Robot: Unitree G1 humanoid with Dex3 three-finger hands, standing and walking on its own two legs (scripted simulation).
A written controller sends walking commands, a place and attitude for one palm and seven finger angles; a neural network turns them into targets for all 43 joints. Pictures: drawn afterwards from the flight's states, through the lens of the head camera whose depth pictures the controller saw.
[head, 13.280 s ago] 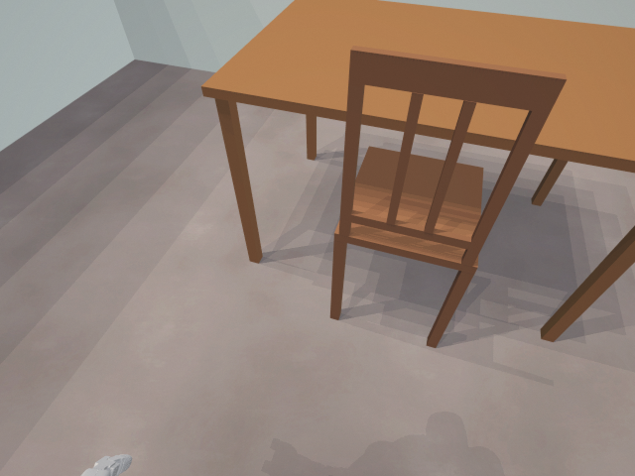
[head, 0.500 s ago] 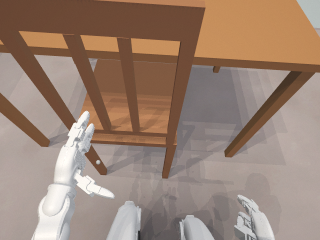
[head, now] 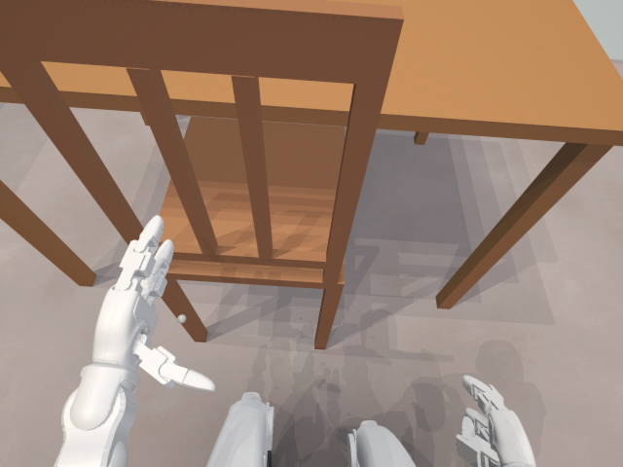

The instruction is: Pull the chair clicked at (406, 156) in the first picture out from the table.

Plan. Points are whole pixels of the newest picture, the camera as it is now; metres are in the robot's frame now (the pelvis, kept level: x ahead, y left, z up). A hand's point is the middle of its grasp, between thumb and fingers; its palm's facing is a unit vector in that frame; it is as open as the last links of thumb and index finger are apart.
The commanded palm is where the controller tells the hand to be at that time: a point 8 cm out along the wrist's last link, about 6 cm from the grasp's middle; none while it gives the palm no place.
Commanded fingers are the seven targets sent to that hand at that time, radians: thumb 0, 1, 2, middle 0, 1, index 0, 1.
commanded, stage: aim the fingers beside a spindle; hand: left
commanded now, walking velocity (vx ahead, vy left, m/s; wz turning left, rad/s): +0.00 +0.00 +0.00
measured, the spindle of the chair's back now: (186, 184) +0.45 +0.18 +0.07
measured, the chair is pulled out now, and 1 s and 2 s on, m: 0.00 0.00 0.00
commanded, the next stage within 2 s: none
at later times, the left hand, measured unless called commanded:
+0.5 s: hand (181, 323) +0.29 +0.17 +0.02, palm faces -0.04 -1.00 -0.02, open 16.9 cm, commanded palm +0.27 +0.21 +0.03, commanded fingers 0.00 -0.50 0.30 -0.06 -0.08 -0.06 -0.08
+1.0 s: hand (187, 319) +0.28 +0.15 +0.04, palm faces -0.05 -1.00 -0.06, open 16.9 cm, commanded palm +0.27 +0.21 +0.03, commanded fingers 0.00 -0.50 0.30 -0.06 -0.08 -0.06 -0.08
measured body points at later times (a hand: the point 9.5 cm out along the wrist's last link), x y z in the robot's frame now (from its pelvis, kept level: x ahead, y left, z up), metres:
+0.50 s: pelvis -0.01 +0.01 +0.00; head +0.09 +0.02 +0.44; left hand +0.28 +0.22 +0.02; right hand +0.17 -0.23 -0.09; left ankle +0.06 +0.12 -0.62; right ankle -0.02 -0.14 -0.62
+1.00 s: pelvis +0.00 +0.00 +0.00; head +0.09 +0.01 +0.44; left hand +0.28 +0.21 +0.05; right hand +0.17 -0.24 -0.09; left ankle +0.06 +0.12 -0.62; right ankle -0.02 -0.14 -0.62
